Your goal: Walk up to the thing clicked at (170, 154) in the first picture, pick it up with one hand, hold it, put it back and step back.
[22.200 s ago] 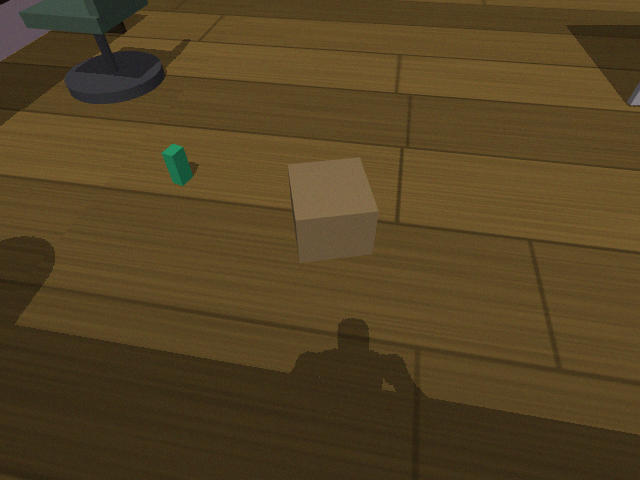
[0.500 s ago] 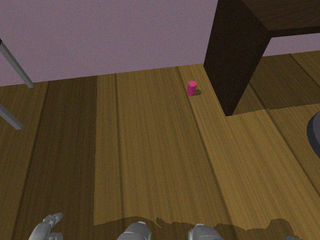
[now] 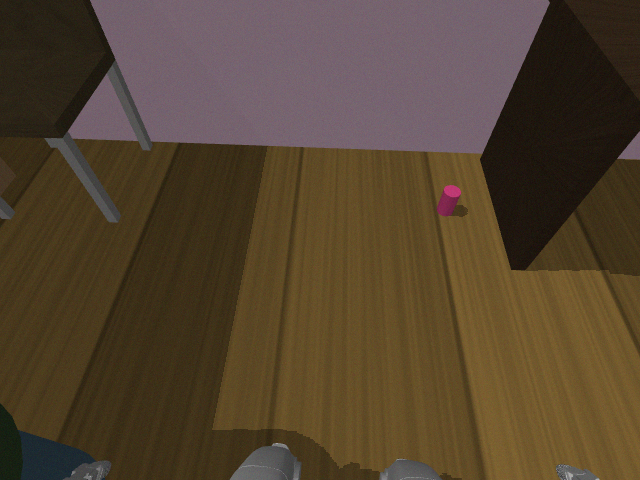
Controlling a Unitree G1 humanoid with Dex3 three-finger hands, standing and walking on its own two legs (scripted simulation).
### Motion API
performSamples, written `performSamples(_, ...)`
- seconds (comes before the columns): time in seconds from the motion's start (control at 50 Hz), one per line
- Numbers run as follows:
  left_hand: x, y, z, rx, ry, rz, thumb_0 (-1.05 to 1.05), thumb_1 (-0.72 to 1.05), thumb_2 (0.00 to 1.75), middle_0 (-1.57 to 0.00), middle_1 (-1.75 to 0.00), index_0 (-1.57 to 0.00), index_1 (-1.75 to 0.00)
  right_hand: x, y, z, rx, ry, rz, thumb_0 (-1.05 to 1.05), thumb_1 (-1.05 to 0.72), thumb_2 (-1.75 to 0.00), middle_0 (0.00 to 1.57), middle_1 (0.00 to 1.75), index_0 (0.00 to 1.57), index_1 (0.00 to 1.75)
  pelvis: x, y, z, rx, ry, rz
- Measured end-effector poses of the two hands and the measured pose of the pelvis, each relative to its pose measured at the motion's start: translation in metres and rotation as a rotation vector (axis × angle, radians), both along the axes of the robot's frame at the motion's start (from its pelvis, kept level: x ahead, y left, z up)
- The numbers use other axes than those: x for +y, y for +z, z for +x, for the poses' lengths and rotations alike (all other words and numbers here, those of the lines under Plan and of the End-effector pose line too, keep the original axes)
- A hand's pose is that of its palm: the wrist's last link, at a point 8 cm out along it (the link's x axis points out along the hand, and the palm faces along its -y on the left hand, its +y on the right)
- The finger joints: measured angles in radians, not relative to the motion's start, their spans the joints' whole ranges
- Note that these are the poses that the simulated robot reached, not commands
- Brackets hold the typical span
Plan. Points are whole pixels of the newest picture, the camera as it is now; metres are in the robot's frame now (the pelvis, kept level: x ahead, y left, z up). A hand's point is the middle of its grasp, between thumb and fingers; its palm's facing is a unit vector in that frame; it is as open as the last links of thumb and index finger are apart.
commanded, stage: walk up
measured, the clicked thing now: out of the picture -0.40 -0.54 -0.65
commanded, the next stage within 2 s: stand in 0.72 s
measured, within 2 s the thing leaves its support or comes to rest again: neither
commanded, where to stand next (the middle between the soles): +0.07 -0.02 m, yaw +4 degrees
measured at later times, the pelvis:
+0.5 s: pelvis +0.01 +0.00 +0.03, yaw +5 degrees
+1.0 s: pelvis +0.02 -0.01 +0.04, yaw +4 degrees
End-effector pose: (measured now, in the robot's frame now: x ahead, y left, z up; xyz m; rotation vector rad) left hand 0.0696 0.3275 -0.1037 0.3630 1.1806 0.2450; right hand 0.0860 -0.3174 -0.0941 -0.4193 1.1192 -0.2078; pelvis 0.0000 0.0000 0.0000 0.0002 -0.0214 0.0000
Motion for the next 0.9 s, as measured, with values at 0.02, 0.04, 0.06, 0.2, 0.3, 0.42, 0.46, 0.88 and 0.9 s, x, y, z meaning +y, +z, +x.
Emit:
performSamples(0.02, -0.002, -0.001, -0.004, 0.003, 0.007, 0.001, 0.0, 0.9, 0.9, -0.2, -0.3, -0.2, -0.3, -0.001, -0.002, 0.003, 0.0, 0.004, 0.006, 0.01, -0.9, -0.89, 0.21, 0.3, 0.2, 0.3, -0.002, -0.001, 0.0, -0.001, 0.004, -0.005)
performSamples(0.04, -0.005, 0.0, -0.009, 0.007, 0.014, 0.001, 0.0, 0.9, 0.9, -0.2, -0.3, -0.2, -0.3, -0.001, -0.005, 0.005, 0.003, 0.006, 0.012, 0.01, -0.9, -0.89, 0.21, 0.3, 0.2, 0.3, -0.003, -0.001, -0.001, -0.007, 0.011, -0.02)
performSamples(0.06, -0.009, 0.0, -0.014, 0.011, 0.017, -0.002, 0.0, 0.9, 0.9, -0.2, -0.3, -0.2, -0.3, 0.0, -0.006, 0.008, 0.005, 0.006, 0.02, 0.01, -0.9, -0.89, 0.2, 0.3, 0.2, 0.3, -0.004, 0.0, -0.001, -0.009, 0.019, -0.027)
performSamples(0.2, -0.017, 0.001, -0.025, 0.023, 0.045, -0.037, 0.0, 0.9, 0.9, -0.21, -0.3, -0.2, -0.3, 0.01, -0.007, 0.022, 0.008, 0.034, 0.046, 0.01, -0.9, -0.89, 0.2, 0.3, 0.2, 0.3, 0.0, 0.006, 0.0, -0.011, 0.049, -0.001)
performSamples(0.3, -0.02, 0.005, -0.021, 0.004, 0.063, -0.049, 0.0, 0.9, 0.9, -0.2, -0.3, -0.2, -0.3, 0.017, -0.002, 0.028, 0.038, 0.051, 0.063, 0.01, -0.9, -0.89, 0.2, 0.3, 0.2, 0.3, -0.004, 0.013, 0.003, -0.009, 0.07, -0.019)
performSamples(0.42, -0.021, 0.011, -0.012, -0.006, 0.07, -0.056, 0.0, 0.9, 0.9, -0.2, -0.3, -0.2, -0.3, 0.022, 0.005, 0.039, 0.04, 0.065, 0.074, 0.01, -0.9, -0.89, 0.2, 0.3, 0.2, 0.3, -0.004, 0.021, 0.006, -0.007, 0.086, -0.015)
performSamples(0.46, -0.02, 0.013, -0.008, -0.015, 0.074, -0.056, 0.0, 0.9, 0.9, -0.2, -0.3, -0.2, -0.3, 0.023, 0.007, 0.042, 0.041, 0.068, 0.074, 0.01, -0.9, -0.89, 0.2, 0.3, 0.2, 0.3, -0.004, 0.023, 0.007, -0.007, 0.089, -0.017)
performSamples(0.88, -0.033, 0.021, -0.007, 0.036, 0.098, -0.073, 0.0, 0.9, 0.9, -0.2, -0.3, -0.2, -0.3, 0.02, 0.02, 0.054, 0.052, 0.047, 0.086, 0.01, -0.9, -0.89, 0.2, 0.3, 0.2, 0.3, -0.013, 0.039, 0.016, -0.011, 0.084, -0.01)
performSamples(0.9, -0.034, 0.021, -0.007, 0.041, 0.097, -0.076, 0.0, 0.9, 0.9, -0.2, -0.3, -0.2, -0.3, 0.02, 0.02, 0.053, 0.055, 0.043, 0.087, 0.01, -0.9, -0.89, 0.2, 0.3, 0.2, 0.3, -0.013, 0.039, 0.016, -0.01, 0.082, -0.009)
